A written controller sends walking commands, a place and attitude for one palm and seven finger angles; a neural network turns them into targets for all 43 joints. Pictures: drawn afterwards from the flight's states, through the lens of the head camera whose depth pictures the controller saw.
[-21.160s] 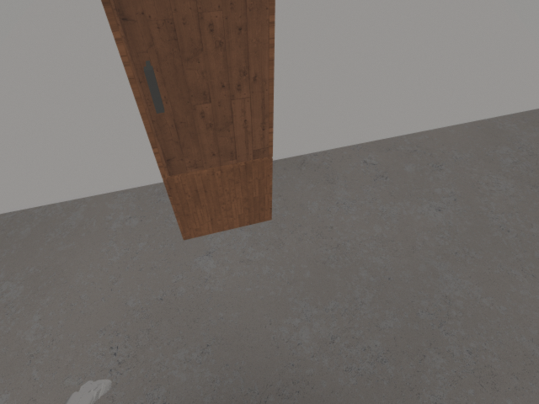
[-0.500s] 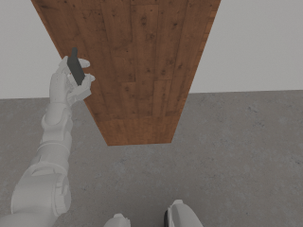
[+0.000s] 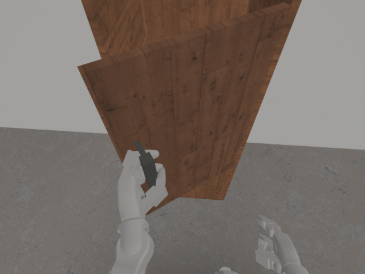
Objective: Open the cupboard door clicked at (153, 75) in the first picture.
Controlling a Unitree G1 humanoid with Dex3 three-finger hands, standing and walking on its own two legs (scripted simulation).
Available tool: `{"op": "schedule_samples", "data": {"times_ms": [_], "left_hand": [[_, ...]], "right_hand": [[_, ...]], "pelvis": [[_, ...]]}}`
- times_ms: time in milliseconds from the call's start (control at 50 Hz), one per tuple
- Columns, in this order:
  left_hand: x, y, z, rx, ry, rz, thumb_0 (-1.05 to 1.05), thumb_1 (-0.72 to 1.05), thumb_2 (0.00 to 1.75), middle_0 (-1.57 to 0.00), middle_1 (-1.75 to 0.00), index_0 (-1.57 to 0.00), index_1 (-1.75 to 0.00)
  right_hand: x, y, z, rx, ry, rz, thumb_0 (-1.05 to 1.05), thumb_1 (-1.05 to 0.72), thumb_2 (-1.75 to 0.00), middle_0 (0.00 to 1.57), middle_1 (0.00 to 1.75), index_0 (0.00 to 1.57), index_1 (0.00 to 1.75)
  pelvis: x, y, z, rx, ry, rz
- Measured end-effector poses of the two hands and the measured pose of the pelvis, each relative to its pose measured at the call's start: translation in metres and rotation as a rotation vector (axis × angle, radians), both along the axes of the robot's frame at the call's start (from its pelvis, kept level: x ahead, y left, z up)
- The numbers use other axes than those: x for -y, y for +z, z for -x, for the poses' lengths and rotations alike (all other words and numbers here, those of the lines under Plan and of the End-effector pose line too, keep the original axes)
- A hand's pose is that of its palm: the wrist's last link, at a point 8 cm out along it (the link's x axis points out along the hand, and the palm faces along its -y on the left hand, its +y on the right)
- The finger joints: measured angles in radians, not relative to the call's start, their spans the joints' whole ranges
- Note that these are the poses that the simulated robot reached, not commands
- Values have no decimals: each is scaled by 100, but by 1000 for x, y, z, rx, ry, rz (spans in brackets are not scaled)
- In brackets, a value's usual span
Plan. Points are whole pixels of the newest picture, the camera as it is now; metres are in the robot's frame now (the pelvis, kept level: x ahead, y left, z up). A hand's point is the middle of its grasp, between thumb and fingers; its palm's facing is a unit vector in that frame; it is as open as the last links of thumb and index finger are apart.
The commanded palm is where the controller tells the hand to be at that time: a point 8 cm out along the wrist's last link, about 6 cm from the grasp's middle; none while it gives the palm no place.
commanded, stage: pull the door open along its arc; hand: left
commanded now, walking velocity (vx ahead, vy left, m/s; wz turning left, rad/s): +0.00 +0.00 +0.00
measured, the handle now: (146, 166) +0.33 +0.10 +0.05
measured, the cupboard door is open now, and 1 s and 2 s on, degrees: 35 39 41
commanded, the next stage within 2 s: open thumb and fingers to let go in 0.24 s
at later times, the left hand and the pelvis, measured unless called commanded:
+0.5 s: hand (170, 193) +0.27 +0.04 +0.05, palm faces +0.39 -0.92 -0.05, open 6.4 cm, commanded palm +0.21 +0.08 +0.05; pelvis +0.00 -0.05 -0.01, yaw +3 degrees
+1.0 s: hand (166, 196) +0.26 +0.05 +0.05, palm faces +0.33 -0.95 -0.01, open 14.1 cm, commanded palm +0.22 +0.09 +0.05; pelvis -0.03 -0.02 -0.01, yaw +1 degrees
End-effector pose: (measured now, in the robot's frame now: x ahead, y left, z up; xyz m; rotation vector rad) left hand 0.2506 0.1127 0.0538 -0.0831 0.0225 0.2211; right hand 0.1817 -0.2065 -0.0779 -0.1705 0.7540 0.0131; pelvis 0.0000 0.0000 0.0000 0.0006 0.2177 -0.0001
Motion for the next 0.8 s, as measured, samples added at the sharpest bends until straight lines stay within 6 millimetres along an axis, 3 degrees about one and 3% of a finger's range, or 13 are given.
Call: {"op": "schedule_samples", "data": {"times_ms": [120,240,380,520,640,800], "left_hand": [[14,6,18,-41,13,-97,3,63,68,-34,-128,-36,-133],[24,8,27,-75,28,-94,4,63,69,-33,-124,-36,-132],[28,6,25,-52,116,-131,2,63,74,-33,-126,-34,-133],[28,4,22,-37,179,-118,1,59,76,-35,-128,-36,-132],[32,3,30,-33,147,-108,1,36,67,-33,-125,-34,-128],[25,0,31,-3,164,-102,0,-12,46,-31,-122,-32,-123]], "right_hand": [[-4,3,-21,33,20,-40,1,-90,-90,20,30,20,30],[10,1,-25,32,14,-51,1,-90,-90,20,30,20,30],[39,-14,-16,9,19,4,1,-90,-90,20,30,20,30],[58,-30,9,-52,-3,35,1,-90,-90,20,30,20,30],[64,-30,30,-60,-38,39,1,-90,-90,20,30,20,30],[56,-30,44,-39,-47,55,1,-90,-90,20,30,20,30]], "pelvis": [[14,0,-9,11,7,-2],[29,-1,-17,28,25,-3],[42,-7,-12,21,45,-13],[50,-9,0,10,44,-30],[50,-7,9,17,31,-33],[40,-11,25,29,25,-25]]}}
